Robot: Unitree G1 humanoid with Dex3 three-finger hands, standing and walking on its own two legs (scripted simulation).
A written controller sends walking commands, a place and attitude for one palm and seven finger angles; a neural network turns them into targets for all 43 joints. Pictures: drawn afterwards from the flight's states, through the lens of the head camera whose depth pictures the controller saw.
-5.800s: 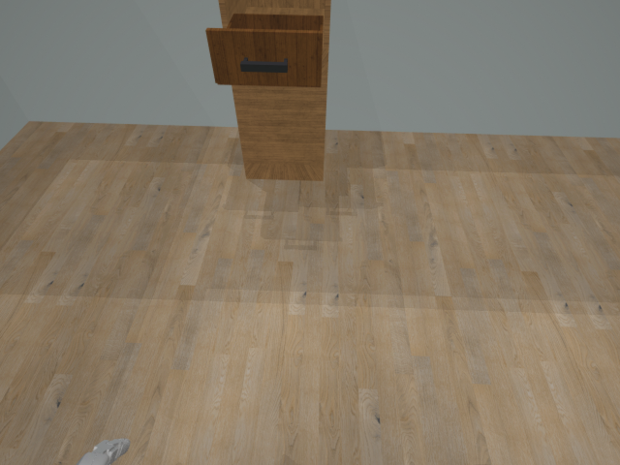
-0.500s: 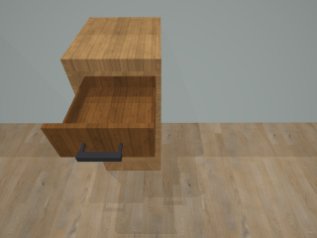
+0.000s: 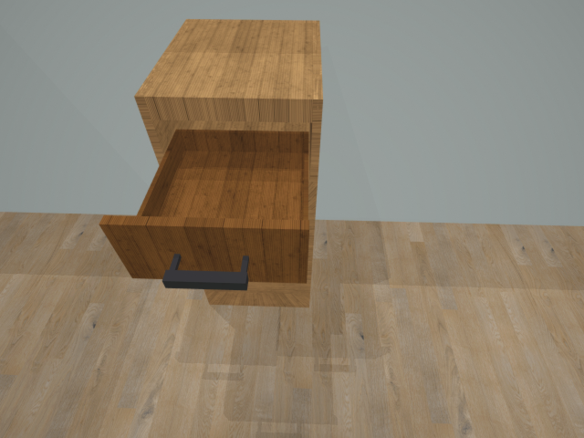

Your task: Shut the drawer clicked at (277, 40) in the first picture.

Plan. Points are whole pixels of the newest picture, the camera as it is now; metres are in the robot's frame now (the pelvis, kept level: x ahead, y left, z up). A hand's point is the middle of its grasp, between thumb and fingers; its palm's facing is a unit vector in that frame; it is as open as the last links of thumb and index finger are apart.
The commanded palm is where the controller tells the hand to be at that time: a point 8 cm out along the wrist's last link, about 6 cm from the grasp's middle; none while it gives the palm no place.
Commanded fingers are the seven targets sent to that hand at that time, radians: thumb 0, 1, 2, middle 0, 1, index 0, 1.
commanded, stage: look again from close up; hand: left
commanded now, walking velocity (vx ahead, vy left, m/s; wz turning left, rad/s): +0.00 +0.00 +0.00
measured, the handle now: (208, 270) +0.38 +0.17 -0.03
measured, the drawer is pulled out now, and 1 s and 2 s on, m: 0.30 0.30 0.30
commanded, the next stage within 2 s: shuffle to correct the standing spot in 0.34 s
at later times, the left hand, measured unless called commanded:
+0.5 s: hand out of the picture +0.01 +0.25 -0.17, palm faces -0.03 -0.97 -0.23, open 7.4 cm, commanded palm none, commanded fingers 0.00 0.90 0.90 -0.20 -0.30 -0.20 -0.30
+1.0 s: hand out of the picture -0.02 +0.17 -0.17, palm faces +0.08 -0.99 -0.15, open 7.4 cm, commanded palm none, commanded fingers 0.00 0.90 0.90 -0.20 -0.30 -0.20 -0.30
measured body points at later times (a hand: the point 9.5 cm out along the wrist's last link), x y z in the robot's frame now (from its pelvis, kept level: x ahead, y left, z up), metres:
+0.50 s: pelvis -0.01 +0.07 +0.00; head +0.00 +0.07 +0.45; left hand +0.02 +0.30 -0.15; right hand +0.01 -0.17 -0.15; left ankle +0.00 +0.14 -0.73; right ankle -0.04 -0.09 -0.73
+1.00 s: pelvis +0.04 +0.02 +0.00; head +0.06 +0.02 +0.45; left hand -0.02 +0.22 -0.15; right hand +0.06 -0.21 -0.15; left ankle +0.06 +0.14 -0.70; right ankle -0.02 -0.06 -0.73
